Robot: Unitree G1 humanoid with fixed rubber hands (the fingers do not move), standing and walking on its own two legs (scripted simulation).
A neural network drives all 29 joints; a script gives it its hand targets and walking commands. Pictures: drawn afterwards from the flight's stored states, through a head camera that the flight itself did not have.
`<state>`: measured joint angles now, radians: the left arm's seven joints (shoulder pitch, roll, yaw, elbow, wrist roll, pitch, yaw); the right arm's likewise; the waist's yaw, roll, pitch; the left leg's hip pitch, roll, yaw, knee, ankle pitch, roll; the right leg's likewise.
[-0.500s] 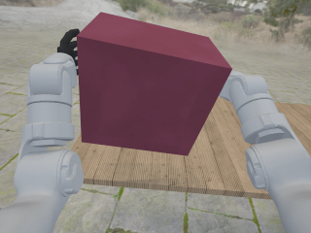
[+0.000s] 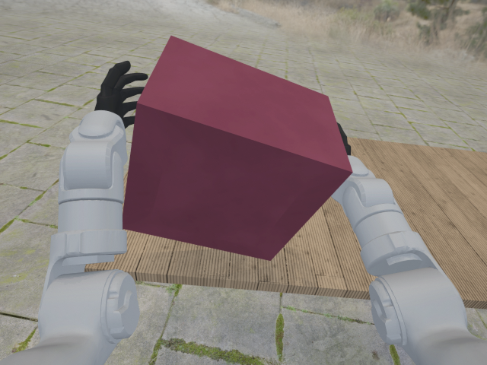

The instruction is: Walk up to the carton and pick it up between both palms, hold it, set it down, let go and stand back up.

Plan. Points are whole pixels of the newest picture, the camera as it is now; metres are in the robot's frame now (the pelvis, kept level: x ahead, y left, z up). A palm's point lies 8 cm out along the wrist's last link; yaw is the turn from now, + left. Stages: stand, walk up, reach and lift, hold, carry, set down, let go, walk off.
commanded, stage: set down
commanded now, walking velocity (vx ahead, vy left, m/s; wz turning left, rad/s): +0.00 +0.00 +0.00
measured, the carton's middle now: (226, 161) +0.40 +0.00 +0.22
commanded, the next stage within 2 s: none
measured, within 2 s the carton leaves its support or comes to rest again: neither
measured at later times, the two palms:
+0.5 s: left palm (117, 124) +0.40 +0.17 +0.27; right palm (332, 167) +0.40 -0.19 +0.21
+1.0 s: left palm (128, 143) +0.41 +0.16 +0.24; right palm (331, 183) +0.39 -0.19 +0.18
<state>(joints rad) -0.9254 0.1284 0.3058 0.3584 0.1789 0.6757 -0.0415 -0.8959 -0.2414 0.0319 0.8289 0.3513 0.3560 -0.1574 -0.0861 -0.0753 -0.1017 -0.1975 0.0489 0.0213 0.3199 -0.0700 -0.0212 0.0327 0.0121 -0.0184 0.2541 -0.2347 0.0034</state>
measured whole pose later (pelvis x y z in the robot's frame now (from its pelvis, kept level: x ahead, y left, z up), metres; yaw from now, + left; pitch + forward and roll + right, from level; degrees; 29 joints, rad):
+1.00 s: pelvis +0.01 -0.01 +0.00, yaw -1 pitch -1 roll +0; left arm -0.85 0.09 0.34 0.42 0.21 0.54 -0.07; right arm -0.81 -0.17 -0.08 0.80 0.20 0.31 -0.14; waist -0.06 -0.07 -0.07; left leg -0.20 0.05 0.03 0.28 -0.06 -0.03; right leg -0.01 0.01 -0.01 0.28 -0.25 0.00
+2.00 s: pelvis +0.01 -0.01 +0.00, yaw +0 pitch +1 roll +0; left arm -0.79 0.07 0.38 0.53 0.23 0.35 -0.11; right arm -0.73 -0.04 -0.30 0.79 -0.05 0.13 -0.10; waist -0.02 -0.08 -0.03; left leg -0.23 0.04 0.03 0.26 -0.04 -0.03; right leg -0.05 0.00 -0.02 0.28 -0.25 0.00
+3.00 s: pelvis +0.00 +0.00 +0.00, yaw +0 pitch +2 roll +0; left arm -0.79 0.03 0.46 0.69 0.31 0.19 -0.12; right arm -0.77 0.02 -0.54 0.85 -0.28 -0.03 -0.02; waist 0.02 -0.06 -0.01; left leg -0.24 0.03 0.04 0.22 -0.01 -0.02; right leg -0.08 -0.01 -0.01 0.28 -0.24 0.01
